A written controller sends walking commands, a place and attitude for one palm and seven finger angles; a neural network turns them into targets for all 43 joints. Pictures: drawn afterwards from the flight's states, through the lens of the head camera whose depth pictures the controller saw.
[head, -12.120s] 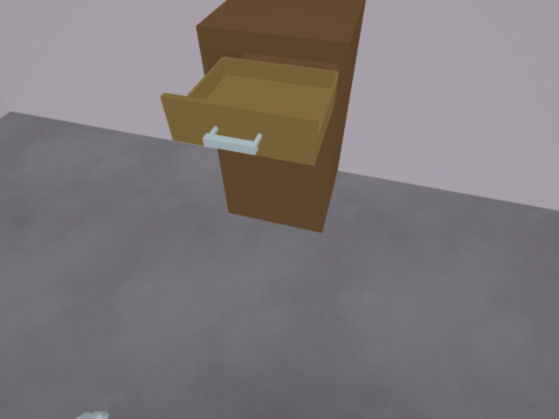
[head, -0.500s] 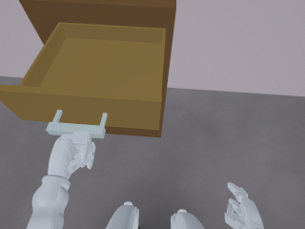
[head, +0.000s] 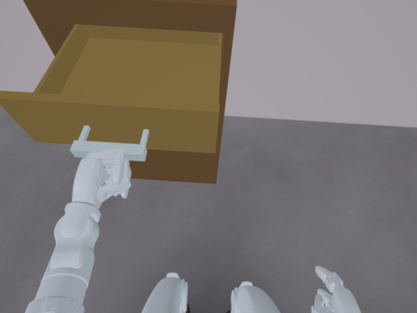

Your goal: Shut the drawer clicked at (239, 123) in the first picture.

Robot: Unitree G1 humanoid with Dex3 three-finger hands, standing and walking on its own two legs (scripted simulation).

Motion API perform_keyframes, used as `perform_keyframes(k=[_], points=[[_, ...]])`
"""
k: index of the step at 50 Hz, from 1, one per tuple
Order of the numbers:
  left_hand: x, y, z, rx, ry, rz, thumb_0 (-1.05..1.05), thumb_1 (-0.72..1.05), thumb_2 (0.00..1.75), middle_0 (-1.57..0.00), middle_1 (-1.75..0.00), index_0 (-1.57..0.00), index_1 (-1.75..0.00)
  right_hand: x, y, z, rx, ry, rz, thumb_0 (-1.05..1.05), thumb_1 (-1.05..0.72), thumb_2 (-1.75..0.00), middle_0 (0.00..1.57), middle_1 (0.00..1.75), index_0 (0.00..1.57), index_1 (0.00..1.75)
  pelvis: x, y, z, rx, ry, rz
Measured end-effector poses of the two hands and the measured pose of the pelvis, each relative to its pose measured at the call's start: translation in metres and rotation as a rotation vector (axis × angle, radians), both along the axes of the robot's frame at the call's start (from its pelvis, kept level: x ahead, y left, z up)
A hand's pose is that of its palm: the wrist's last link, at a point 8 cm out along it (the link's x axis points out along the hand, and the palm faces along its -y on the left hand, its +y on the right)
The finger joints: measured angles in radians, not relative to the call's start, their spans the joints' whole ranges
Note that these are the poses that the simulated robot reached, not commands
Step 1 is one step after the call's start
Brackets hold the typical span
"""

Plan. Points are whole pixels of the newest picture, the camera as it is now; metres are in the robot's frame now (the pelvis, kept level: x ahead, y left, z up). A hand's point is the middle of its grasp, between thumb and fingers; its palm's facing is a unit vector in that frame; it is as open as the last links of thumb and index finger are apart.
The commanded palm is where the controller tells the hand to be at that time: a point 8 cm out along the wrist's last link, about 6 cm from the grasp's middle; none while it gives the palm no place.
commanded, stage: push the drawer shut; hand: left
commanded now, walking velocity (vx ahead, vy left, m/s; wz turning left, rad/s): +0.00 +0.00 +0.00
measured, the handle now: (112, 141) +0.43 +0.21 +0.04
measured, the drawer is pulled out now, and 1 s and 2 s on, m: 0.24 0.11 0.00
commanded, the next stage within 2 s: none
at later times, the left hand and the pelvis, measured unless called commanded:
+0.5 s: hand (134, 148) +0.42 +0.16 +0.04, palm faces -0.05 -1.00 -0.05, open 3.0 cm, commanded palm +0.41 +0.21 +0.04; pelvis +0.00 +0.01 +0.00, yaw -1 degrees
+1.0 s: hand (141, 122) +0.49 +0.16 +0.04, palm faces -0.04 -1.00 -0.05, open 3.0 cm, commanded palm +0.48 +0.20 +0.04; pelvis +0.00 +0.00 -0.01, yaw -2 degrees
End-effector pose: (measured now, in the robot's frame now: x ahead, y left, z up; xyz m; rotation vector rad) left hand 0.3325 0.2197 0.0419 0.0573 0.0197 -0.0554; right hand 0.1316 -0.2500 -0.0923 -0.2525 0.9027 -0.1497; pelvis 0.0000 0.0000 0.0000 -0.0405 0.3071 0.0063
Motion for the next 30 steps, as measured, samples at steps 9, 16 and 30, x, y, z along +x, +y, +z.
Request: perform_keyframes(k=[9,16,30], points=[[0.027,-0.001,-0.001,-0.001,-0.008,-0.001,-0.01,0.79,0.91,-1.40,-1.60,-1.40,-1.60,-0.020,0.000,-0.004,-0.004,0.064,-0.022,0.01,-0.90,-0.90,0.20,0.30,0.20,0.30,-0.001,0.003,-0.001,-0.001,0.011,-0.005],[0.048,-0.001,-0.001,-0.002,-0.004,-0.003,-0.01,0.78,0.90,-1.40,-1.60,-1.40,-1.60,-0.034,0.000,-0.008,-0.004,0.118,-0.044,0.01,-0.90,-0.90,0.20,0.30,0.20,0.30,0.000,0.006,-0.001,-0.002,0.024,-0.012],[0.084,-0.004,-0.002,-0.005,-0.006,0.009,-0.02,0.79,0.90,-1.40,-1.60,-1.40,-1.60,-0.056,-0.001,-0.014,-0.004,0.214,-0.074,0.01,-0.90,-0.90,0.20,0.30,0.20,0.30,0.003,0.007,-0.003,-0.002,0.050,-0.016]])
